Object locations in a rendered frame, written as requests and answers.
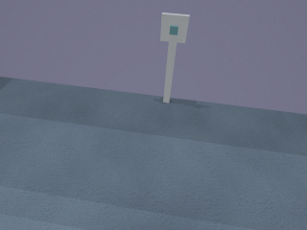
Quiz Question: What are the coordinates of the button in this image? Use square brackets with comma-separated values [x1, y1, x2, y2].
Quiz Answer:
[169, 25, 178, 35]

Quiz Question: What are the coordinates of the panel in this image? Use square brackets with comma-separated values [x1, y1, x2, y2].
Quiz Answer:
[160, 12, 190, 103]

